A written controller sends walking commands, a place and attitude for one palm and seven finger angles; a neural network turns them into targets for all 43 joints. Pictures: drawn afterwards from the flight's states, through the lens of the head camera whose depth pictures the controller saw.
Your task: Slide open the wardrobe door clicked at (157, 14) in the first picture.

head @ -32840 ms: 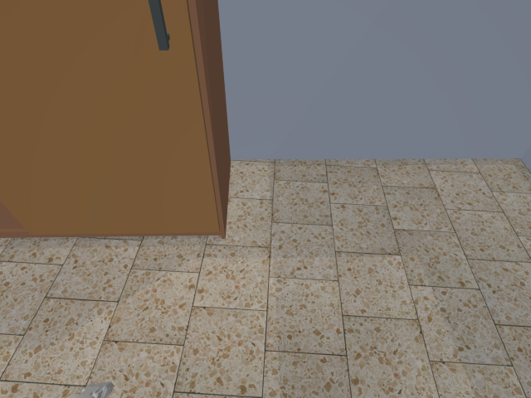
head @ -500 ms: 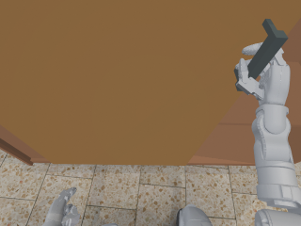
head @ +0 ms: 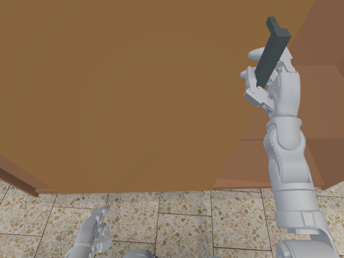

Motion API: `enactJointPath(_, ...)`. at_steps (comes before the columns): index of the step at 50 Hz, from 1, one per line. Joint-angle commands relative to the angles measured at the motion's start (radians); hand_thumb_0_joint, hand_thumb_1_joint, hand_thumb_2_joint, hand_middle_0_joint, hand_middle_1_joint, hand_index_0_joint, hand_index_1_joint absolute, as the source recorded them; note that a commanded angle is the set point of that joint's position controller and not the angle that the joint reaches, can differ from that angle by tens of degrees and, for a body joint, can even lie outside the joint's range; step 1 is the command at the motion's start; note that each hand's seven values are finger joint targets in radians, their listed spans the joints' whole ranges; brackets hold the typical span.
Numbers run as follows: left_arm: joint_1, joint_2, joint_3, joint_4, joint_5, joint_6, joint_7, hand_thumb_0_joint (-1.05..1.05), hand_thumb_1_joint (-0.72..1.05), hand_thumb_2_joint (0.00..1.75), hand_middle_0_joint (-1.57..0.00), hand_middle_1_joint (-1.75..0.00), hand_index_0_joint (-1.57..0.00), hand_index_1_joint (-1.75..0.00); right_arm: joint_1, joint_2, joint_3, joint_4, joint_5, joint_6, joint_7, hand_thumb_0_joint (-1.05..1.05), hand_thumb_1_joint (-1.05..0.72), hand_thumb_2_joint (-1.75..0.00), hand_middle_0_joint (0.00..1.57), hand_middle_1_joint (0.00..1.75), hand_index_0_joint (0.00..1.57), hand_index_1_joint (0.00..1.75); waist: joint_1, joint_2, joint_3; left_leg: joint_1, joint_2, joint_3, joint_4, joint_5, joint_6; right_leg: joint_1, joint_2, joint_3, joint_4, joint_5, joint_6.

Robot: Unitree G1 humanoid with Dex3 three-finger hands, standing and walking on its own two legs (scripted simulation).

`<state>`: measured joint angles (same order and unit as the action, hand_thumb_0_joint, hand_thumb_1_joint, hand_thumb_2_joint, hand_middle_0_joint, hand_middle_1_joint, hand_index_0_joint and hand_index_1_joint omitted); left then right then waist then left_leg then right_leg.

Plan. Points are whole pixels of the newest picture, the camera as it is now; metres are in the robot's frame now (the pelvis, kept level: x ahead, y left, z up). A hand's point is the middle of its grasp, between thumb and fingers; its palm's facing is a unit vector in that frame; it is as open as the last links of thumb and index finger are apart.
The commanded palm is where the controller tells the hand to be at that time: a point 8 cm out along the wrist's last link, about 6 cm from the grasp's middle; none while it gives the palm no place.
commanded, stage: stop walking and hold the door there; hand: right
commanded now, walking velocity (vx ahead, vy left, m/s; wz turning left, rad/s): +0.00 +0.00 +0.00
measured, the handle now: (261, 61) +0.45 -0.13 +0.21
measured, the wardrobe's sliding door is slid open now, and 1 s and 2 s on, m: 0.67 0.67 0.67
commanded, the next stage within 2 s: loosen the grip on the handle in 0.38 s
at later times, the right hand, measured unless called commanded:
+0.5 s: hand (250, 90) +0.40 -0.12 +0.18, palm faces +0.00 +0.99 -0.12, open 5.9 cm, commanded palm +0.38 -0.16 +0.17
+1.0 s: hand (249, 89) +0.40 -0.11 +0.18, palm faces +0.01 +1.00 -0.07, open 14.1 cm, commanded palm +0.37 -0.16 +0.18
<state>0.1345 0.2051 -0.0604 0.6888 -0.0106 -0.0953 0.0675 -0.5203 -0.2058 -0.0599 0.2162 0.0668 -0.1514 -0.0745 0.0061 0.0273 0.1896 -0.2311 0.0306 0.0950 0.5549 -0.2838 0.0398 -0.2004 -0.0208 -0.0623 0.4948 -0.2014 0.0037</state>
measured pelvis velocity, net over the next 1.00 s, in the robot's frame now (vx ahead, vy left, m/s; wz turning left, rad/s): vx -0.04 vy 0.00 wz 0.08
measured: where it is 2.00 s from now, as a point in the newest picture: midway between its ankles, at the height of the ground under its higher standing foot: outside the picture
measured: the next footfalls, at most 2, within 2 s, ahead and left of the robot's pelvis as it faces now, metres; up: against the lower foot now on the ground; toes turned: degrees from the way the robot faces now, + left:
none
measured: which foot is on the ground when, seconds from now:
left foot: down 0.00-1.00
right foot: down 0.00-1.00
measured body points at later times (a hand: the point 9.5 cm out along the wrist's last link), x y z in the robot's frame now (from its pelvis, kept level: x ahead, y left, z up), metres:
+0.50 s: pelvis -0.01 -0.02 +0.01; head +0.02 -0.02 +0.46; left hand +0.14 +0.20 -0.11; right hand +0.39 -0.17 +0.18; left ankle +0.01 +0.09 -0.73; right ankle +0.01 -0.13 -0.73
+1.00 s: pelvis -0.04 +0.00 +0.00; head -0.04 +0.00 +0.45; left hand +0.02 +0.27 -0.11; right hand +0.39 -0.17 +0.19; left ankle +0.01 +0.09 -0.73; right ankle +0.01 -0.13 -0.73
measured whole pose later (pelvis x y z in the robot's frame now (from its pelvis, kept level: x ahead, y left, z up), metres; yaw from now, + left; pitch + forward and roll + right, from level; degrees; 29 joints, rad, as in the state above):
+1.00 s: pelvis -0.04 +0.00 +0.00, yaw +4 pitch +1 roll -1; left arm 0.34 0.28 0.00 0.74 -0.05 -0.17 0.04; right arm -0.68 -0.28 -0.15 0.78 0.12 -0.31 -0.02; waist 0.05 0.00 -0.03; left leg -0.38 -0.03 0.02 0.56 -0.21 0.05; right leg -0.34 -0.02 -0.04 0.56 -0.24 -0.01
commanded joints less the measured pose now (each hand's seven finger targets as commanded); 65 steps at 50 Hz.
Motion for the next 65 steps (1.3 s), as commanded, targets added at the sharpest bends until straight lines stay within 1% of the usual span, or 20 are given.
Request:
enactJointPath(1,-0.076,0.11,0.066,-0.156,-0.027,-0.042,-0.009,0.0,0.9,0.9,-0.2,-0.3,-0.2,-0.3,-0.395,-0.023,0.077,-0.258,-0.003,-0.075,0.013,0.0,-0.9,-0.9,0.45,1.4,0.45,1.4,-0.029,-0.082,-0.544,0.117,0.077,-0.12,0.005,0.355,-0.035,0.356,-0.201,0.123,-0.048,0.739,-0.074)
enactJointPath(4,-0.073,0.115,0.065,-0.147,-0.018,-0.026,-0.006,0.0,0.9,0.9,-0.2,-0.3,-0.2,-0.3,-0.393,-0.065,0.046,-0.223,-0.015,-0.066,0.014,0.0,-0.9,-0.9,0.45,1.4,0.45,1.4,-0.004,-0.177,-0.491,0.133,0.068,-0.089,-0.089,0.32,-0.031,0.276,-0.193,0.118,-0.02,0.629,-0.066)
enactJointPath(9,-0.068,0.117,0.073,-0.157,-0.02,-0.005,0.011,0.0,0.9,0.9,-0.2,-0.3,-0.2,-0.3,-0.375,-0.038,0.075,-0.152,-0.006,-0.05,0.005,0.0,-0.9,-0.9,0.45,1.4,0.45,1.4,-0.003,-0.031,-0.457,0.2,0.1,-0.135,-0.13,0.357,-0.022,0.127,-0.153,0.099,-0.077,0.273,-0.029)
enactJointPath(22,-0.043,0.114,0.061,-0.134,-0.008,0.018,0.033,0.0,0.9,0.9,-0.2,-0.3,-0.2,-0.3,-0.347,-0.011,0.094,0.01,-0.001,-0.03,0.0,0.0,-0.9,-0.9,0.45,1.4,0.45,1.4,-0.006,0.027,-0.405,0.12,0.095,-0.152,-0.181,0.229,-0.027,0.091,-0.149,0.094,-0.117,0.134,-0.034)
enactJointPath(23,-0.039,0.122,0.066,-0.123,-0.01,0.017,0.036,0.0,0.9,0.9,-0.2,-0.3,-0.2,-0.3,-0.34,-0.047,0.068,0.013,0.001,-0.03,-0.003,0.0,-0.9,-0.9,0.45,1.4,0.45,1.4,-0.003,0.017,-0.397,0.118,0.095,-0.149,-0.187,0.238,-0.028,0.095,-0.146,0.086,-0.119,0.137,-0.033)
enactJointPath(24,-0.046,0.151,0.137,-0.175,0.017,-0.024,-0.004,0.0,0.9,0.9,-0.2,-0.3,-0.2,-0.3,-1.127,-0.584,-0.288,-0.268,-0.138,-0.064,0.007,0.0,-0.9,-0.9,0.45,1.4,0.45,1.4,-0.053,0.169,-0.365,0.066,0.059,-0.222,-0.219,0.534,-0.039,0.096,-0.112,-0.015,0.013,0.221,-0.052)
enactJointPath(25,0.05,0.131,0.109,-0.081,0.011,-0.096,-0.019,0.0,0.9,0.9,-0.2,-0.3,-0.2,-0.3,-0.881,-0.182,-0.11,0.334,-0.103,0.04,0.039,0.0,-0.78,-0.84,0.45,1.4,0.45,1.4,0.103,0.141,-0.776,0.175,-0.031,-0.073,0.024,0.761,0.023,0.118,0.01,0.039,-0.117,0.52,-0.032)
enactJointPath(26,0.122,0.131,0.117,-0.057,-0.031,-0.101,-0.014,0.0,0.9,0.9,-0.2,-0.3,-0.2,-0.3,-0.624,-0.105,-0.145,0.259,-0.015,0.045,0.039,0.0,-0.66,-0.78,0.45,1.4,0.45,1.4,0.041,0.072,-0.708,0.053,-0.026,-0.034,0.008,0.642,0.003,0.209,-0.034,0.06,-0.046,0.687,-0.008)
enactJointPath(27,0.139,0.144,0.109,-0.061,-0.028,-0.079,-0.03,0.0,0.9,0.9,-0.2,-0.3,-0.2,-0.3,-0.493,0.045,-0.038,0.178,0.045,0.045,0.076,0.0,-0.54,-0.73,0.45,1.4,0.45,1.4,0.024,-0.013,-0.798,0.027,-0.031,-0.023,-0.003,0.539,-0.012,0.287,-0.053,0.085,-0.019,0.756,0.038)
enactJointPath(28,0.122,0.153,0.117,-0.055,-0.028,-0.074,-0.027,0.0,0.9,0.9,-0.2,-0.3,-0.2,-0.3,-0.471,-0.018,-0.12,0.215,0.087,0.042,0.087,0.0,-0.42,-0.67,0.45,1.4,0.45,1.4,0.001,-0.225,-0.777,-0.038,-0.016,-0.043,-0.021,0.415,-0.008,0.386,-0.055,0.078,0.003,0.785,0.064)
enactJointPath(29,0.108,0.166,0.112,-0.067,-0.011,-0.076,-0.028,0.0,0.9,0.9,-0.2,-0.3,-0.2,-0.3,-0.483,-0.115,-0.196,0.119,0.121,0.017,0.083,0.0,-0.3,-0.61,0.45,1.4,0.45,1.4,-0.023,-0.248,-0.766,-0.017,-0.019,-0.052,-0.059,0.335,-0.004,0.385,-0.048,0.072,-0.003,0.662,0.063)
enactJointPath(32,0.09,0.141,0.089,-0.08,-0.023,-0.088,-0.045,0.0,0.9,0.9,-0.2,-0.3,-0.2,-0.3,-0.586,0.021,-0.011,0.214,0.054,-0.061,0.046,0.0,0.07,-0.43,0.45,1.4,0.45,1.4,0.063,-0.015,-0.424,-0.077,-0.025,-0.048,-0.113,0.233,-0.016,0.076,-0.022,0.04,-0.037,0.172,-0.007)
enactJointPath(35,0.099,0.164,0.095,-0.089,-0.031,-0.1,-0.054,0.0,0.9,0.9,-0.2,-0.3,-0.2,-0.3,-0.65,-0.019,0.018,0.322,0.004,-0.145,0.018,0.0,0.43,-0.26,0.44,1.38,0.44,1.38,0.091,0.172,-0.279,-0.167,-0.024,-0.066,-0.134,0.003,-0.03,-0.058,-0.016,0.054,-0.054,-0.096,-0.028)
enactJointPath(40,0.1,0.165,0.09,-0.098,-0.037,-0.127,-0.041,0.0,0.9,0.9,-0.2,-0.3,-0.2,-0.3,-0.793,-0.126,-0.004,0.376,-0.006,-0.254,0.047,0.0,0.55,-0.2,0.37,1.3,0.37,1.3,0.072,-0.006,-0.425,-0.13,-0.009,-0.139,-0.136,-0.155,-0.02,-0.083,0.032,0.018,-0.013,-0.213,-0.031)
enactJointPath(43,0.123,0.175,0.094,-0.089,-0.039,-0.134,-0.036,0.0,0.9,0.9,-0.2,-0.3,-0.2,-0.3,-0.788,-0.158,-0.028,0.419,0.0,-0.263,0.064,0.0,0.55,-0.2,0.33,1.25,0.33,1.25,0.067,-0.003,-0.49,-0.103,-0.008,-0.149,-0.134,-0.165,-0.02,-0.104,0.034,0.033,-0.008,-0.222,-0.032)
enactJointPath(44,0.102,0.183,0.1,-0.12,-0.042,-0.134,-0.033,0.0,0.9,0.9,-0.2,-0.3,-0.2,-0.3,-0.729,-0.29,-0.149,0.316,0.018,-0.266,0.065,0.0,0.55,-0.2,0.32,1.23,0.32,1.23,0.005,-0.021,-0.589,-0.005,-0.002,-0.172,-0.141,-0.18,-0.016,-0.089,0.034,0.028,-0.017,-0.199,-0.034)
enactJointPath(51,0.068,0.183,0.086,-0.125,-0.042,-0.146,-0.018,0.0,0.9,0.9,-0.2,-0.3,-0.2,-0.3,-0.6,-0.214,-0.107,0.258,0.077,-0.225,0.067,0.0,0.55,-0.2,0.25,1.15,0.25,1.15,0.016,0.046,-0.411,-0.012,-0.002,-0.184,-0.196,-0.174,-0.026,-0.137,0.028,0.021,-0.037,-0.164,-0.046)
enactJointPath(57,0.079,0.175,0.094,-0.141,-0.027,-0.148,-0.024,0.0,0.9,0.9,-0.2,-0.3,-0.2,-0.3,-0.471,-0.184,-0.112,0.079,0.063,-0.197,0.047,0.0,0.55,-0.2,0.25,1.15,0.25,1.15,-0.006,0.011,-0.51,0.035,-0.023,-0.124,-0.123,0.126,-0.021,-0.032,0.024,0.015,-0.03,0.025,-0.048)
enactJointPath(58,0.098,0.18,0.09,-0.119,-0.026,-0.14,-0.02,0.0,0.9,0.9,-0.2,-0.3,-0.2,-0.3,-0.496,-0.171,-0.094,0.144,0.059,-0.185,0.045,0.0,0.55,-0.2,0.25,1.15,0.25,1.15,0.024,0.04,-0.465,0.005,-0.026,-0.114,-0.121,0.143,-0.025,-0.046,0.019,0.025,-0.028,0.026,-0.047)
enactJointPath(65,0.083,0.163,0.083,-0.144,-0.025,-0.107,-0.019,0.0,0.9,0.9,-0.2,-0.3,-0.2,-0.3,-0.403,-0.207,-0.153,0.05,0.051,-0.131,0.045,0.0,0.55,-0.2,0.25,1.15,0.25,1.15,-0.014,-0.013,-0.529,0.047,-0.03,-0.09,-0.076,0.277,-0.018,0.002,0.018,0.031,-0.023,0.143,-0.034)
